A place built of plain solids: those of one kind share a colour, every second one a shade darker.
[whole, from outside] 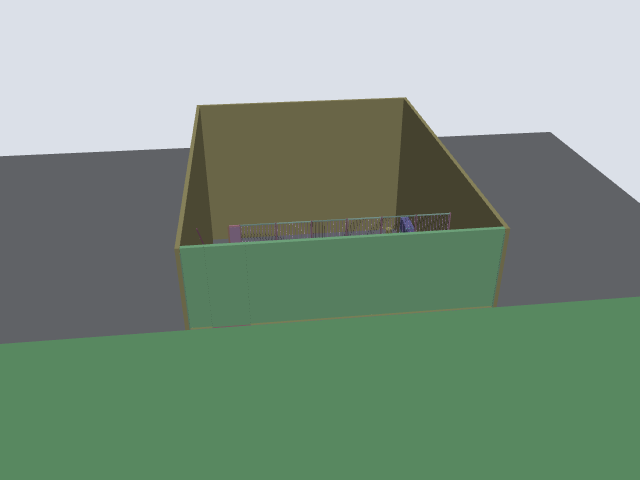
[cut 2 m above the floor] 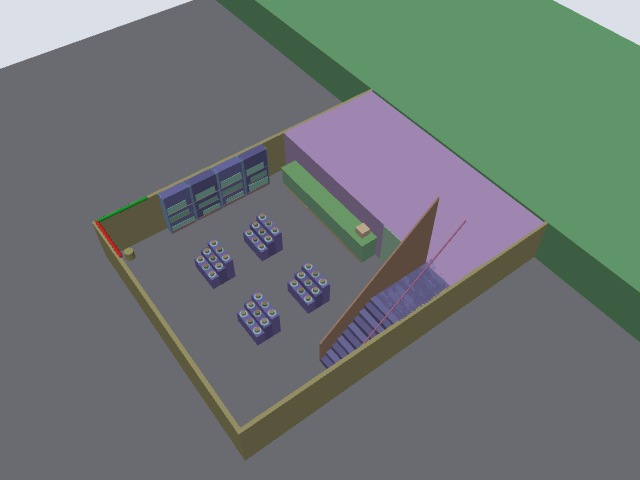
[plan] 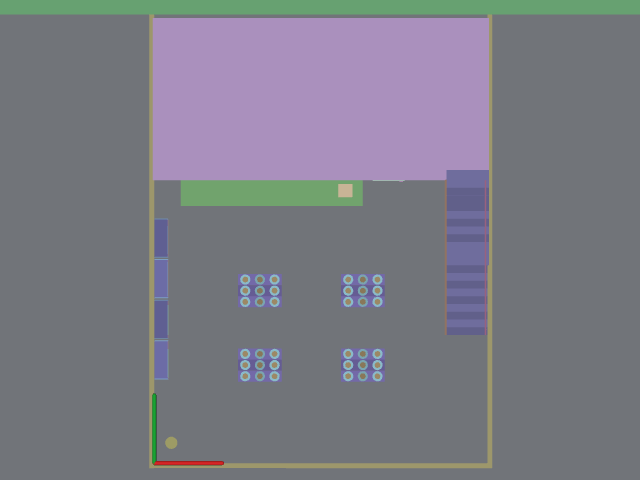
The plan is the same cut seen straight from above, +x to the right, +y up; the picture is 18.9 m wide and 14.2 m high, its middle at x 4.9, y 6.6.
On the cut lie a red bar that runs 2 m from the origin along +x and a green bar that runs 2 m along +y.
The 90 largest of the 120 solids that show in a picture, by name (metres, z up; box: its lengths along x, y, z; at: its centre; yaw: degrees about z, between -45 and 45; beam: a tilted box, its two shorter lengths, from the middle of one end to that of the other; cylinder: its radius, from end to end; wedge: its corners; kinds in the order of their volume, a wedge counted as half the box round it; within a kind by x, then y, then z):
{
 "street_ground_1": {"box": [39.8, 12.65, 4.38], "at": [4.92, 19.59, 2.14]},
 "upper_1": {"box": [9.95, 4.8, 4.38], "at": [4.92, 10.77, 2.14]},
 "wall_1": {"box": [0.15, 13.42, 7.35], "at": [-0.07, 6.56, 3.62]},
 "wall_2": {"box": [4.35, 0.15, 7.35], "at": [2.02, -0.07, 3.62]},
 "wall_3": {"box": [1.5, 0.15, 7.35], "at": [4.65, -0.07, 3.62]},
 "wall_4": {"box": [4.9, 0.15, 7.35], "at": [7.55, -0.07, 3.62]},
 "wall_5": {"box": [0.15, 13.42, 7.35], "at": [9.93, 6.56, 3.62]},
 "stair_step_1": {"box": [1.26, 0.46, 0.26], "at": [9.27, 4.02, 0.08]},
 "stair_step_2": {"box": [1.26, 0.46, 0.46], "at": [9.27, 4.25, 0.18]},
 "stair_step_3": {"box": [1.26, 0.46, 0.67], "at": [9.27, 4.48, 0.28]},
 "stair_step_4": {"box": [1.26, 0.46, 0.87], "at": [9.27, 4.71, 0.39]},
 "stair_step_5": {"box": [1.26, 0.46, 1.08], "at": [9.27, 4.93, 0.49]},
 "stair_step_6": {"box": [1.26, 0.46, 1.29], "at": [9.27, 5.16, 0.59]},
 "stair_step_7": {"box": [1.26, 0.46, 1.49], "at": [9.27, 5.39, 0.7]},
 "stair_step_8": {"box": [1.26, 0.46, 1.7], "at": [9.27, 5.62, 0.8]},
 "stair_step_9": {"box": [1.26, 0.46, 1.9], "at": [9.27, 5.85, 0.9]},
 "stair_step_10": {"box": [1.26, 0.46, 2.11], "at": [9.27, 6.08, 1.0]},
 "stair_step_11": {"box": [1.26, 0.46, 2.32], "at": [9.27, 6.31, 1.11]},
 "stair_step_12": {"box": [1.26, 0.46, 2.52], "at": [9.27, 6.54, 1.21]},
 "stair_step_13": {"box": [1.26, 0.46, 2.73], "at": [9.27, 6.77, 1.31]},
 "stair_step_14": {"box": [1.26, 0.46, 2.93], "at": [9.27, 7.0, 1.42]},
 "stair_step_15": {"box": [1.26, 0.46, 3.14], "at": [9.27, 7.22, 1.52]},
 "stair_step_16": {"box": [1.26, 0.46, 3.35], "at": [9.27, 7.45, 1.62]},
 "stair_step_17": {"box": [1.26, 0.46, 3.55], "at": [9.27, 7.68, 1.73]},
 "stair_step_18": {"box": [1.26, 0.46, 3.76], "at": [9.27, 7.91, 1.83]},
 "stair_step_19": {"box": [1.26, 0.46, 3.96], "at": [9.27, 8.14, 1.93]},
 "stair_step_20": {"box": [1.26, 0.53, 4.17], "at": [9.27, 8.41, 2.04]},
 "window_wall_1": {"box": [7.95, 0.15, 2.97], "at": [3.98, 13.2, 5.81]},
 "window_wall_2": {"box": [1.2, 0.15, 2.97], "at": [8.55, 13.2, 5.81]},
 "window_wall_3": {"box": [0.7, 0.15, 2.97], "at": [9.5, 13.2, 5.81]},
 "step_1": {"box": [1.3, 0.33, 0.6], "at": [3.12, 2.57, 0.25]},
 "step_2": {"box": [1.3, 0.33, 0.85], "at": [3.12, 2.9, 0.38]},
 "step_3": {"box": [1.3, 0.33, 1.1], "at": [3.12, 3.23, 0.5]},
 "step_4": {"box": [1.3, 0.33, 0.6], "at": [3.12, 4.77, 0.25]},
 "step_5": {"box": [1.3, 0.33, 0.85], "at": [3.12, 5.1, 0.38]},
 "step_6": {"box": [1.3, 0.33, 1.1], "at": [3.12, 5.43, 0.5]},
 "step_7": {"box": [1.3, 0.33, 0.6], "at": [6.17, 2.57, 0.25]},
 "step_8": {"box": [1.3, 0.33, 0.85], "at": [6.17, 2.9, 0.38]},
 "step_9": {"box": [1.3, 0.33, 1.1], "at": [6.17, 3.23, 0.5]},
 "step_10": {"box": [1.3, 0.33, 0.6], "at": [6.17, 4.77, 0.25]},
 "step_11": {"box": [1.3, 0.33, 0.85], "at": [6.17, 5.1, 0.38]},
 "step_12": {"box": [1.3, 0.33, 1.1], "at": [6.17, 5.43, 0.5]},
 "counter_1": {"box": [5.35, 0.7, 1.05], "at": [3.48, 8.01, 0.47]},
 "shelves_body_1": {"box": [0.4, 1.16, 2.1], "at": [0.2, 3.06, 1.0]},
 "shelves_body_2": {"box": [0.4, 1.16, 2.1], "at": [0.2, 4.25, 1.0]},
 "shelves_body_3": {"box": [0.4, 1.16, 2.1], "at": [0.2, 5.46, 1.0]},
 "shelves_body_4": {"box": [0.4, 1.16, 2.1], "at": [0.2, 6.66, 1.0]},
 "shelves_goods_1": {"box": [0.41, 0.83, 0.36], "at": [0.2, 2.95, 1.27]},
 "shelves_goods_2": {"box": [0.41, 0.88, 0.3], "at": [0.2, 2.97, 0.76]},
 "shelves_goods_3": {"box": [0.41, 1.03, 0.25], "at": [0.2, 3.06, 0.26]},
 "shelves_goods_4": {"box": [0.41, 0.89, 0.35], "at": [0.2, 4.23, 1.26]},
 "shelves_goods_5": {"box": [0.41, 0.89, 0.25], "at": [0.2, 4.28, 0.74]},
 "shelves_goods_6": {"box": [0.41, 0.82, 0.27], "at": [0.2, 4.37, 0.26]},
 "shelves_goods_7": {"box": [0.41, 0.98, 0.3], "at": [0.2, 5.43, 0.76]},
 "shelves_goods_8": {"box": [0.41, 0.99, 0.37], "at": [0.2, 5.45, 1.28]},
 "shelves_goods_9": {"box": [0.41, 0.86, 0.25], "at": [0.2, 5.49, 0.25]},
 "shelves_goods_10": {"box": [0.41, 0.86, 0.34], "at": [0.2, 6.6, 1.26]},
 "shelves_goods_11": {"box": [0.41, 0.96, 0.39], "at": [0.2, 6.69, 0.32]},
 "shelves_goods_12": {"box": [0.41, 0.81, 0.3], "at": [0.2, 6.73, 0.76]},
 "stair_guard_1": {"wedge": [[8.59, 3.79, -0.02], [8.59, 3.79, 1.16], [8.59, 8.38, -0.02], [8.59, 8.38, 5.29], [8.65, 3.79, -0.02], [8.65, 3.79, 1.16], [8.65, 8.38, -0.02], [8.65, 8.38, 5.29]]},
 "stair_wall_rail_1": {"wedge": [[9.78, 3.79, 1.11], [9.78, 3.79, 1.16], [9.78, 8.37, 5.23], [9.78, 8.37, 5.28], [9.81, 3.79, 1.11], [9.81, 3.79, 1.16], [9.81, 8.37, 5.23], [9.81, 8.37, 5.28]]},
 "shelves_shelf_1": {"box": [0.41, 1.1, 0.18], "at": [0.21, 3.06, 0.04]},
 "shelves_shelf_2": {"box": [0.41, 1.1, 0.18], "at": [0.21, 4.25, 0.04]},
 "shelves_shelf_3": {"box": [0.41, 1.1, 0.18], "at": [0.21, 5.46, 0.04]},
 "shelves_shelf_4": {"box": [0.41, 1.1, 0.18], "at": [0.21, 6.66, 0.04]},
 "counter_top_1": {"box": [5.39, 0.78, 0.04], "at": [3.48, 7.99, 1.02]},
 "shelves_cheek_1": {"box": [0.41, 0.032, 2.1], "at": [0.21, 2.49, 1.0]},
 "shelves_cheek_2": {"box": [0.41, 0.032, 2.1], "at": [0.21, 3.69, 1.0]},
 "shelves_cheek_3": {"box": [0.41, 0.032, 2.1], "at": [0.21, 4.89, 1.0]},
 "shelves_cheek_4": {"box": [0.41, 0.032, 2.1], "at": [0.21, 6.09, 1.0]},
 "back_foot_1": {"box": [7.95, 0.15, 0.07], "at": [3.98, 13.2, 4.36]},
 "service_door_1": {"box": [0.95, 0.03, 2.1], "at": [6.92, 8.36, 1.0]},
 "till_1": {"box": [0.42, 0.4, 0.28], "at": [5.65, 8.06, 1.18]},
 "plant_pot_1": {"cylinder": 0.18, "from": [0.5, 0.6, 0.0], "to": [0.5, 0.6, 0.38]},
 "back_corner_1": {"box": [0.04, 0.17, 2.82], "at": [0.0, 13.2, 5.74]},
 "back_corner_2": {"box": [0.04, 0.17, 2.82], "at": [9.85, 13.2, 5.74]},
 "upper_guard_return_1": {"box": [0.4, 0.06, 0.99], "at": [8.39, 8.4, 4.77]},
 "upper_guard_rail_1": {"box": [1.36, 0.044, 0.044], "at": [0.71, 8.4, 5.3]},
 "upper_guard_rail_2": {"box": [1.36, 0.044, 0.044], "at": [2.07, 8.4, 5.3]},
 "upper_guard_rail_3": {"box": [1.36, 0.044, 0.044], "at": [3.43, 8.4, 5.3]},
 "upper_guard_rail_4": {"box": [1.36, 0.044, 0.044], "at": [4.79, 8.4, 5.3]},
 "upper_guard_rail_5": {"box": [1.36, 0.044, 0.044], "at": [6.15, 8.4, 5.3]},
 "upper_guard_rail_6": {"box": [1.36, 0.044, 0.044], "at": [7.51, 8.4, 5.3]},
 "counter_kick_1": {"box": [5.35, 0.012, 0.15], "at": [3.48, 7.65, 0.03]},
 "brim_1": {"cylinder": 0.15, "from": [2.69, 2.57, 0.55], "to": [2.69, 2.57, 0.56]},
 "brim_2": {"cylinder": 0.15, "from": [2.69, 2.9, 0.8], "to": [2.69, 2.9, 0.81]},
 "brim_3": {"cylinder": 0.15, "from": [3.12, 2.57, 0.55], "to": [3.12, 2.57, 0.56]},
 "brim_4": {"cylinder": 0.15, "from": [3.12, 2.9, 0.8], "to": [3.12, 2.9, 0.81]},
 "brim_5": {"cylinder": 0.15, "from": [3.56, 2.57, 0.55], "to": [3.56, 2.57, 0.56]},
 "brim_6": {"cylinder": 0.15, "from": [3.56, 2.9, 0.8], "to": [3.56, 2.9, 0.81]}
}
